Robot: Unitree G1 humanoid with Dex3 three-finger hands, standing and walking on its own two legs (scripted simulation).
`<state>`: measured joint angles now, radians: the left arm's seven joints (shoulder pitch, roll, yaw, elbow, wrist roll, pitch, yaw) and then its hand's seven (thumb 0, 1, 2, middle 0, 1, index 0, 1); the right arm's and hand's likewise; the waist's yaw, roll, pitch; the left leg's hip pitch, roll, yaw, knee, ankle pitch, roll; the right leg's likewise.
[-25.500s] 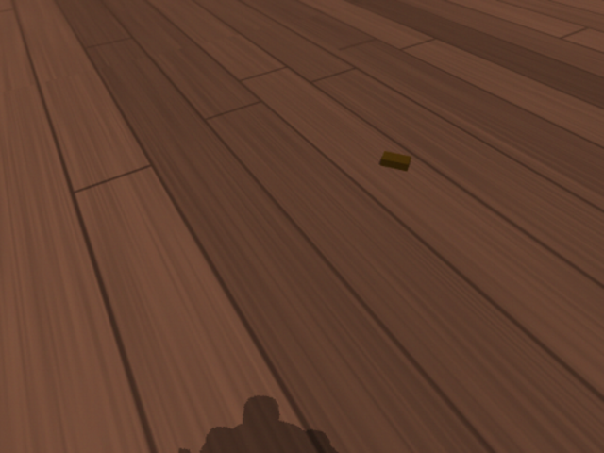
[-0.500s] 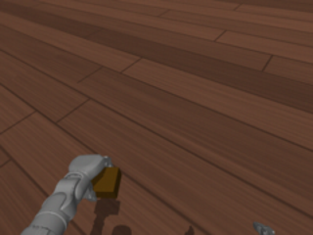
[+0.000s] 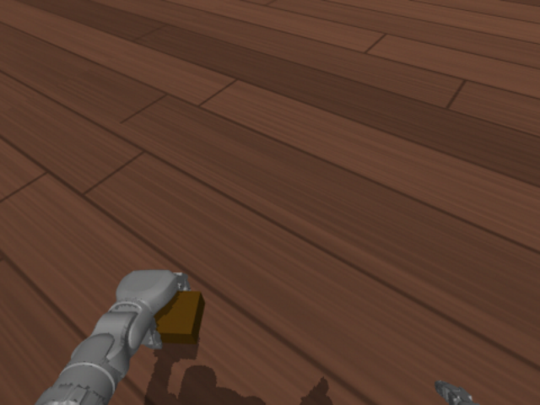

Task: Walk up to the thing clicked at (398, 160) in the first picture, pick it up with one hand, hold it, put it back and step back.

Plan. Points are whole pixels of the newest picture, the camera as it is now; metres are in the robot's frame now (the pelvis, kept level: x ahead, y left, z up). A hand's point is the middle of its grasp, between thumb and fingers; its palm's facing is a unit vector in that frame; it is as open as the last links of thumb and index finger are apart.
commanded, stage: crouch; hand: left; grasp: from above
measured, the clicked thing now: (158, 315) +0.31 +0.23 -0.10
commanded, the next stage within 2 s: lower in 1.74 s
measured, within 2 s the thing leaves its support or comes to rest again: neither
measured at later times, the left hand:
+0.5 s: hand (187, 319) +0.38 +0.24 -0.30, palm faces -0.41 +0.05 -0.91, open 10.1 cm
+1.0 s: hand (199, 335) +0.41 +0.25 -0.50, palm faces -0.44 +0.00 -0.90, open 10.1 cm
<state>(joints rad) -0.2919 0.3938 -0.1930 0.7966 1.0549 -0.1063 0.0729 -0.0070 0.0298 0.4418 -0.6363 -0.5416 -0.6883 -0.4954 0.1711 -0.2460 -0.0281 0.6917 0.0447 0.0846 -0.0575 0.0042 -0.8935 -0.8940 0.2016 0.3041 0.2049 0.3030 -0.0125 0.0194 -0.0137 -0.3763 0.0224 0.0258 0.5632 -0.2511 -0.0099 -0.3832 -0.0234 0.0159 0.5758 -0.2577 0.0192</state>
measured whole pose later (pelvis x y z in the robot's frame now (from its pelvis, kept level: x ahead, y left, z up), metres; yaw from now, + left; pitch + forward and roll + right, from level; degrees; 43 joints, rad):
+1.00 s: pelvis -0.06 +0.01 -0.34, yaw -3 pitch +39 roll -6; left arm -0.93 0.63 0.05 1.33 1.27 -0.17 0.36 -0.01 0.01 0.45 -0.68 -0.50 -0.73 -0.45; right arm 0.16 -0.26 -0.01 0.72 -0.11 -0.06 0.08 0.00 -0.90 -0.90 0.20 0.30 0.21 0.30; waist -0.21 0.02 -0.13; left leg -2.10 0.01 -0.09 2.08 -0.67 -0.01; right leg -2.03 -0.02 -0.04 2.03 -0.67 0.04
